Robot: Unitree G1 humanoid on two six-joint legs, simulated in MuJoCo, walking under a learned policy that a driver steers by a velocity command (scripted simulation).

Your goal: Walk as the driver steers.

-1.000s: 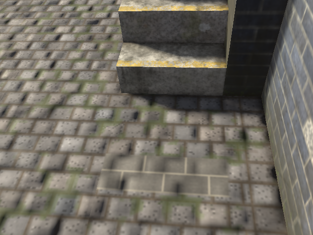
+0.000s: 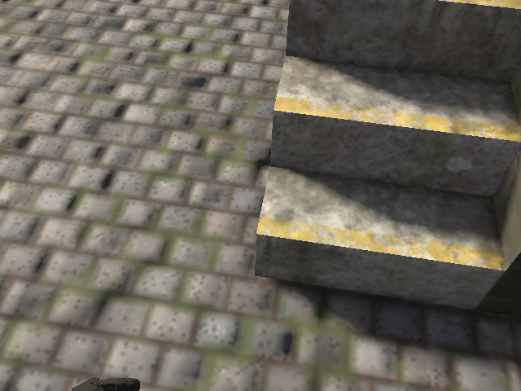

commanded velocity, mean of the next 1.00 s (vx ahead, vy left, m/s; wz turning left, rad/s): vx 0.50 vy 0.00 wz -0.55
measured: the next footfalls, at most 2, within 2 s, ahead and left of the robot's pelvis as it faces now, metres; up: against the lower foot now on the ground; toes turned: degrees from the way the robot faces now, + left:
left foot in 0.44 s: +0.43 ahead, +0.12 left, +0.00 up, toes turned -18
right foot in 0.88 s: +0.52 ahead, -0.15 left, +0.00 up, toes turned -33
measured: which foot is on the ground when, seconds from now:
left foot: down 0.00-0.02, up 0.04-0.42, down 0.44-0.90, up 0.92-1.00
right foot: down 0.00-0.44, up 0.46-0.86, down 0.88-1.00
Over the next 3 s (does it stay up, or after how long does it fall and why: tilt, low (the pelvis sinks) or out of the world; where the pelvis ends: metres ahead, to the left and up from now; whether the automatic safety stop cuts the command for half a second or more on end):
stays up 1.16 -0.27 0.42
